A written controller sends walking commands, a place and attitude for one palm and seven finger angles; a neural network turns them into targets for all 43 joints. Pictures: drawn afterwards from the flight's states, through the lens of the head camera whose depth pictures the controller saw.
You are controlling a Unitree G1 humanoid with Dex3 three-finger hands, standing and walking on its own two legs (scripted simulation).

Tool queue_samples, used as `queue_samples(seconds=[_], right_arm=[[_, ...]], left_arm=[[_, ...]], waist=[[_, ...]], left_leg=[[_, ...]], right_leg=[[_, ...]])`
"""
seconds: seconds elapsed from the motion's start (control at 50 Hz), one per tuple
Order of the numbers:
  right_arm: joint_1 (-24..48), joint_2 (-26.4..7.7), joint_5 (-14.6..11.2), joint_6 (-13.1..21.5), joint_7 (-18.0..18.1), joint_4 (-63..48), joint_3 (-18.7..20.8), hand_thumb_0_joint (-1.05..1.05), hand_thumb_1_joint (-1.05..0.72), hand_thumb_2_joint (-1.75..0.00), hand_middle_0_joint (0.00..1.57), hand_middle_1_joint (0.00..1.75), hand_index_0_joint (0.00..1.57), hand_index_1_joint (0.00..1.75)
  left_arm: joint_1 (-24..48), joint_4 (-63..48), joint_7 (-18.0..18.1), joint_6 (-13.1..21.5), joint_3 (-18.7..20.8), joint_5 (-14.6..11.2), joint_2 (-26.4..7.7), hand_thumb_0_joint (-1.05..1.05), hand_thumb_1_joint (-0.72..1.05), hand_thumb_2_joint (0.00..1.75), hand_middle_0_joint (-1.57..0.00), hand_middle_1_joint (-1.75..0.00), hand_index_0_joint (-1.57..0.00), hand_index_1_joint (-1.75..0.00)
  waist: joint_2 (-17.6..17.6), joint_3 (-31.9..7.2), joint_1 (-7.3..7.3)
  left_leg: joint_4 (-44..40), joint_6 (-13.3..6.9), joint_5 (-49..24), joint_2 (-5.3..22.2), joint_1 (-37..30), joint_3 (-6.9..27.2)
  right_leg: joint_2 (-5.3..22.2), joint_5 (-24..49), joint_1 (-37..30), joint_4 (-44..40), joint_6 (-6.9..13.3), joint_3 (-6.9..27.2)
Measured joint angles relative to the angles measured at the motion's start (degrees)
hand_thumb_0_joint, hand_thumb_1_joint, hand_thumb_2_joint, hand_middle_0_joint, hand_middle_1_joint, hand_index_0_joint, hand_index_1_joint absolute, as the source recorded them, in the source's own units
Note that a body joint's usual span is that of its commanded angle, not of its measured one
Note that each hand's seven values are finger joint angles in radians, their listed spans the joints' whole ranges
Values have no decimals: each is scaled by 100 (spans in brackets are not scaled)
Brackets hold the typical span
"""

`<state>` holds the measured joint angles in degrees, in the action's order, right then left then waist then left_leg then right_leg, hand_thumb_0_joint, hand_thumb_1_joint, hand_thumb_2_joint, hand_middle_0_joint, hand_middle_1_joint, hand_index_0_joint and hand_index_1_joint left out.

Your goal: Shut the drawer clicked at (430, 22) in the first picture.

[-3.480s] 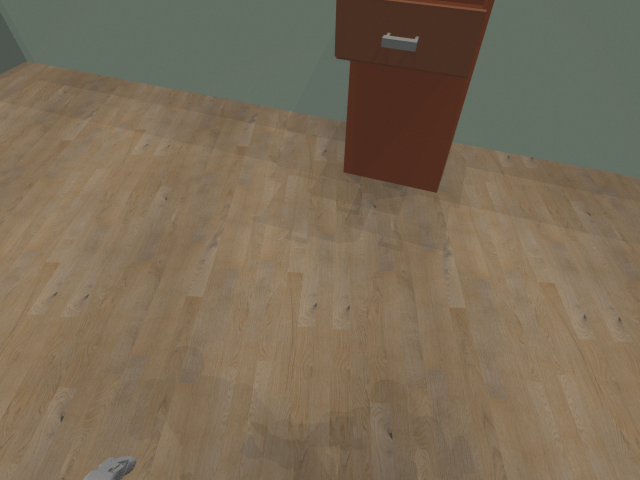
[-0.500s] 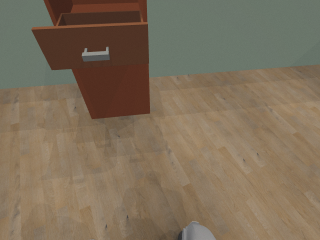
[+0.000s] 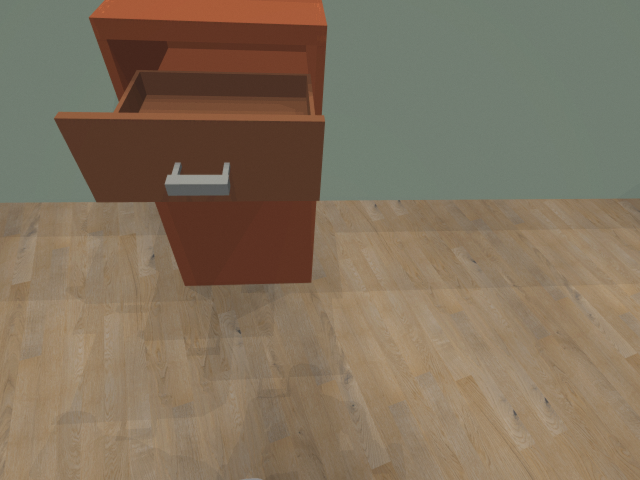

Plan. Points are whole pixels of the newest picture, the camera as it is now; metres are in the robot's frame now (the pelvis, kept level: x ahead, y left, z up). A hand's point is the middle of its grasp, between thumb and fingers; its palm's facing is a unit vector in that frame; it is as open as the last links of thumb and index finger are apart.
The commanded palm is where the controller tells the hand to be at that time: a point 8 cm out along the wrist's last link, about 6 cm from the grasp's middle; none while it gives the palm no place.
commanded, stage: turn to face it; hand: left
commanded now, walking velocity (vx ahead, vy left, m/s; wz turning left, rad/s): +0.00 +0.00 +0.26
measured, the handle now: (200, 176) +0.57 +0.26 +0.04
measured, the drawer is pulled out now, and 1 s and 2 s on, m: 0.30 0.30 0.30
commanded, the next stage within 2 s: take the last steps up to it in 0.12 s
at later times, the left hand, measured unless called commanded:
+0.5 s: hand out of the picture +0.04 +0.16 -0.15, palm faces +0.16 -0.96 -0.22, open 7.4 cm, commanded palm none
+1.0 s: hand (182, 435) +0.21 +0.22 -0.16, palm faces +0.13 -0.98 -0.18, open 7.4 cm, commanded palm none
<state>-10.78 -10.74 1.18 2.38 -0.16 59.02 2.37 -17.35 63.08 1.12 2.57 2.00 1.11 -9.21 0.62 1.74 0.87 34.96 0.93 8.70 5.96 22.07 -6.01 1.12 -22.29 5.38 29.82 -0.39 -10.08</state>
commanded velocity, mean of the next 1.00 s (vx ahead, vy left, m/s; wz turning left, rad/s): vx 0.22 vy -0.02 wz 0.06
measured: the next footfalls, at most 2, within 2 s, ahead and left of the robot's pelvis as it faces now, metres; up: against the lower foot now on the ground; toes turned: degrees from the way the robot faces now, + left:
right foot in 0.36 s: +0.09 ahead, -0.12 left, +0.00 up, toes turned -1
left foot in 0.74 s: +0.20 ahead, +0.15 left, +0.00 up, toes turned +15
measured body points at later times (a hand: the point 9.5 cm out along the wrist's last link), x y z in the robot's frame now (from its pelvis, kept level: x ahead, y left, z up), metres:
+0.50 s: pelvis +0.07 -0.02 +0.02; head +0.06 -0.03 +0.47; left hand +0.03 +0.21 -0.13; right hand +0.12 -0.24 -0.15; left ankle +0.06 +0.11 -0.67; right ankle +0.05 -0.12 -0.73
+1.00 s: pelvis +0.20 +0.04 +0.02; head +0.22 +0.05 +0.46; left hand +0.20 +0.27 -0.15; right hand +0.22 -0.18 -0.14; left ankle +0.16 +0.13 -0.73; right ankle +0.24 -0.09 -0.67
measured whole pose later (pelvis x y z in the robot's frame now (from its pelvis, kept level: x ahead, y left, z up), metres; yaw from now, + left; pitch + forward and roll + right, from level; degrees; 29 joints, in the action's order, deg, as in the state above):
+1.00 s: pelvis +0.20 +0.04 +0.02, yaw +4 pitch -1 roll +1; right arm -16.5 -7.7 1.3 3.9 1.3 62.6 1.9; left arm -14.4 62.0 0.2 0.5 3.2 1.3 -9.9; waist -2.0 2.8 0.3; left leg 22.8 -1.4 15.5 1.7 6.3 -10.7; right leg 6.4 -18.1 27.5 55.0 -0.8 -4.8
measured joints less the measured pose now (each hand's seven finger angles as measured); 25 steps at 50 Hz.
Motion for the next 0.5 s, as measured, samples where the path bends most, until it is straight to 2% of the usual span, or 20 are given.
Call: queue_samples(seconds=[0.04, 0.08, 0.12, 0.16, 0.26, 0.34, 0.38, 0.42, 0.46, 0.5], right_arm=[[42, 121, 18, 24, 20, 29, -60, 1, -93, -89, 20, 30, 20, 30], [84, 223, 20, 9, 62, 37, -143, 1, -93, -89, 20, 30, 20, 30], [119, 260, -6, -13, 156, 14, -114, 0, -94, -89, 20, 30, 20, 30], [170, 211, -9, -50, 178, 3, -102, 0, -95, -89, 20, 30, 20, 30], [174, 121, 0, -181, 139, 42, -70, 0, -95, -89, 20, 30, 20, 30], [27, 99, 7, -240, 97, 135, -20, 0, -94, -89, 20, 30, 20, 30], [-90, 82, -18, -284, 78, 195, 19, 0, -94, -89, 20, 30, 20, 30], [-247, 37, -10, -384, 31, 252, 62, 0, -94, -89, 20, 30, 20, 30], [-342, 25, 22, -448, -35, 310, 84, 1, -93, -89, 20, 30, 20, 30], [-363, 24, 41, -425, -81, 306, 100, 1, -93, -89, 20, 30, 20, 30]], left_arm=[[7, 40, 27, -96, -8, -49, -41, 0, 91, 90, -20, -30, -20, -30], [47, 45, 54, -189, -28, -62, -37, 0, 91, 90, -20, -30, -20, -30], [121, 39, 51, -250, -38, -57, 8, 0, 91, 90, -20, -30, -20, -30], [216, -6, 29, -279, -46, -57, 48, 0, 91, 90, -20, -30, -20, -30], [375, -157, 48, -340, -18, -28, 50, 1, 91, 90, -20, -30, -20, -30], [304, -187, 33, -267, -18, 14, 1, 1, 91, 90, -20, -30, -20, -30], [198, -167, 20, -190, -23, 57, 7, 0, 91, 90, -19, -30, -20, -30], [39, -162, 11, -160, -41, 68, 58, 0, 91, 90, -19, -30, -20, -30], [-175, -152, 27, -104, -33, 59, 93, 0, 91, 90, -19, -30, -20, -30], [-362, -102, 30, -50, -31, 52, 130, 0, 91, 90, -20, -30, -20, -30]], waist=[[-235, 49, 57], [-313, 119, 107], [-281, 170, 81], [-226, 224, 48], [-133, 207, -12], [-71, 55, -38], [-11, -38, -28], [94, -174, -8], [70, -294, 58], [17, -300, 73]], left_leg=[[142, -218, 416, -175, -57, -78], [100, -334, 534, -245, -171, -130], [-127, -359, 433, -312, -295, -117], [-372, -392, 317, -388, -400, -86], [-735, -374, 142, -538, -535, 6], [-642, -274, 247, -584, -584, 61], [-284, -212, 619, -573, -515, 112], [411, -171, 1298, -533, -315, 202], [1219, -158, 1410, -509, -39, 229], [1776, -136, 1201, -436, 194, 235]], right_leg=[[196, -494, 245, 794, -44, 140], [203, -991, 623, 1726, -58, 375], [216, -1031, 944, 2227, -74, 490], [259, -883, 1171, 2295, -105, 577], [326, -543, 1396, 1788, -146, 721], [273, -61, 1038, 752, -113, 644], [228, 450, 828, 329, -7, 605], [186, 437, 694, 277, 87, 491], [180, 430, 507, -18, 125, 471], [181, 543, 321, -360, 117, 483]])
